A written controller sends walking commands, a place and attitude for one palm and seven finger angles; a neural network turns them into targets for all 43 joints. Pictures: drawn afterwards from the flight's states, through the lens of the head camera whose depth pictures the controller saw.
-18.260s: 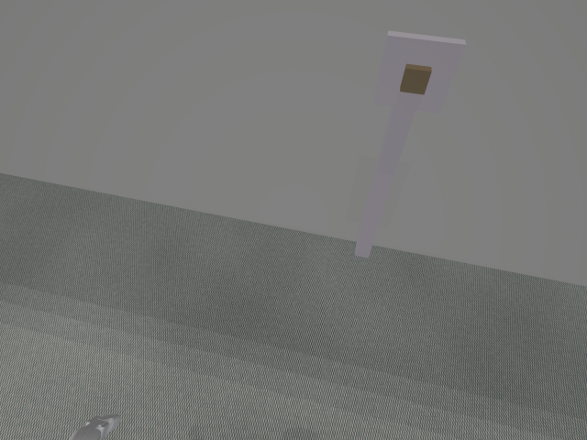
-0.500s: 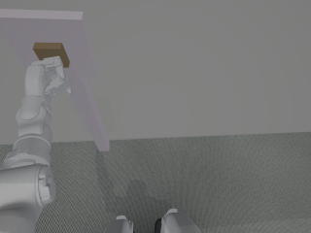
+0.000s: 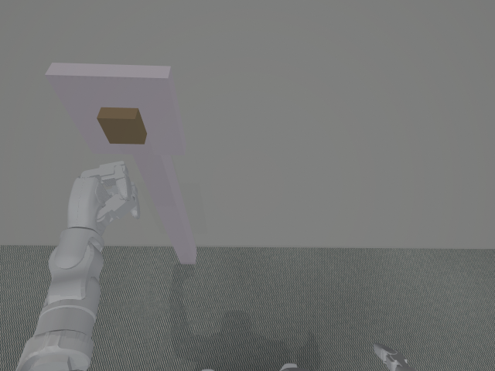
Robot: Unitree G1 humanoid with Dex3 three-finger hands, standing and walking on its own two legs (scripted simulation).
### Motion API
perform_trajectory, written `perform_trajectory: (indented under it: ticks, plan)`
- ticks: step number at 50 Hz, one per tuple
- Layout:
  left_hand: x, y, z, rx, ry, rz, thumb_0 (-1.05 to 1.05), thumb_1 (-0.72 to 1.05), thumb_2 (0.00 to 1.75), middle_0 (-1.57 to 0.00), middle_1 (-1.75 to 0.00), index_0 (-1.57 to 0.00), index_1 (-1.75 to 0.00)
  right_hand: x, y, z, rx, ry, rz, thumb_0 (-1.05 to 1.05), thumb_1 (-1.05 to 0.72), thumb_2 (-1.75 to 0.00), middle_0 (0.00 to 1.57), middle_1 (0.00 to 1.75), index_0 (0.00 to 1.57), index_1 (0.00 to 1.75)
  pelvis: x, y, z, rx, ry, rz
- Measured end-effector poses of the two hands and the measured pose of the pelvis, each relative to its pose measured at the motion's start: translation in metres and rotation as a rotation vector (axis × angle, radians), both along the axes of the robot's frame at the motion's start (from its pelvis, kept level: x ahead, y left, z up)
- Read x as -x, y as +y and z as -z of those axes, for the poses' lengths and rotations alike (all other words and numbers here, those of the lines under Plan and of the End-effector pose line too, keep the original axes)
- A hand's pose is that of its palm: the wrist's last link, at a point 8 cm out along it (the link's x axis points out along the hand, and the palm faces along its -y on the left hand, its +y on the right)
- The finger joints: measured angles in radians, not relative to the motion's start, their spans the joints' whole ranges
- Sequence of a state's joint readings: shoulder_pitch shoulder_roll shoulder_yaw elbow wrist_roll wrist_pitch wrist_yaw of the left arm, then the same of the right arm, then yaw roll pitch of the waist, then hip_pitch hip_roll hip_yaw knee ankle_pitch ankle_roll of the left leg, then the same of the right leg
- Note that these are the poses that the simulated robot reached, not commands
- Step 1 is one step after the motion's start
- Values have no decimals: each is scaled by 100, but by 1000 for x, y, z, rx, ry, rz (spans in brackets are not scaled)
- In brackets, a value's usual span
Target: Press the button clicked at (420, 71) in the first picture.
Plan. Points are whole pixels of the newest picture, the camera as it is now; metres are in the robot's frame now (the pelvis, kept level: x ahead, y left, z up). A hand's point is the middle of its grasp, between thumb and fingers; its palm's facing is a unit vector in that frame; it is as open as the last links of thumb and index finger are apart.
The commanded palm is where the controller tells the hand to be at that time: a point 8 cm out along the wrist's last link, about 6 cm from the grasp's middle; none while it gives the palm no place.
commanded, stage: pull the fist back off the button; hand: left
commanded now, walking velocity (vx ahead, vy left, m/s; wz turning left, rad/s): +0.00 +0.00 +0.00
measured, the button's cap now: (124, 124) +0.49 +0.23 +0.09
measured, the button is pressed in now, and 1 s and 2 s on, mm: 0 0 0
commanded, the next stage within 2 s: draw the hand back to the body in 0.18 s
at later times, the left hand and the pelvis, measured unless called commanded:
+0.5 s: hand (123, 213) +0.33 +0.19 +0.08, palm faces +0.02 -1.00 -0.04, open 3.1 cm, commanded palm +0.29 +0.25 +0.09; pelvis -0.01 +0.00 +0.01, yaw +0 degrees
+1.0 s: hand (57, 271) +0.23 +0.22 +0.14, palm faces +0.27 -0.93 -0.24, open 3.1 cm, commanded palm +0.19 +0.27 +0.16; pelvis -0.01 -0.01 +0.03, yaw +2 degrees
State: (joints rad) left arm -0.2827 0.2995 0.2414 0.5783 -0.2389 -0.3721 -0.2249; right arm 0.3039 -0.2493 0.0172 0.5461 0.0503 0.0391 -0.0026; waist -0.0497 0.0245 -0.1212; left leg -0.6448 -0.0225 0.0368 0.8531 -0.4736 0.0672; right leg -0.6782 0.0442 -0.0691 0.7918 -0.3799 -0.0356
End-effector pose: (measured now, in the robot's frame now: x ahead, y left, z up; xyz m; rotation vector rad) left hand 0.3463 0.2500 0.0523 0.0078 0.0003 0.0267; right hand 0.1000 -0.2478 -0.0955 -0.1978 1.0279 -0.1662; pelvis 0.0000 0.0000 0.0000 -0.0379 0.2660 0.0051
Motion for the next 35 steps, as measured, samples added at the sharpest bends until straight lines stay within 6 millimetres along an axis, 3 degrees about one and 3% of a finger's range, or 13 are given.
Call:
perform_trajectory:
  ticks: [9, 19, 27, 35]
  plan:
    - [20, -1, 7, -7, 20, 0, 2, 90, 90, -130, -150, -130, -150, -18, 7, -1, 13, -60, -49, 1, -91, -90, 20, 30, 20, 30, 8, 2, 3, 1, -18, -22]
    - [12, -12, -10, -17, -8, 24, 2, 90, 90, -130, -150, -130, -150, 2, 7, 2, -3, -57, -21, 1, -91, -90, 20, 30, 20, 30, 17, 2, 3, -5, -37, -13]
    - [53, 0, -36, -30, -32, -17, 2, 90, 90, -130, -150, -130, -150, 9, 6, -10, -25, -99, 11, 1, -91, -90, 20, 30, 20, 30, 13, -1, -7, -12, -88, 2]
    - [95, 10, -54, -45, -31, -29, 2, 90, 90, -130, -150, -130, -150, -25, 5, -29, -5, -236, -43, 1, -91, -90, 20, 30, 20, 30, 14, -4, -14, -9, -139, -24]
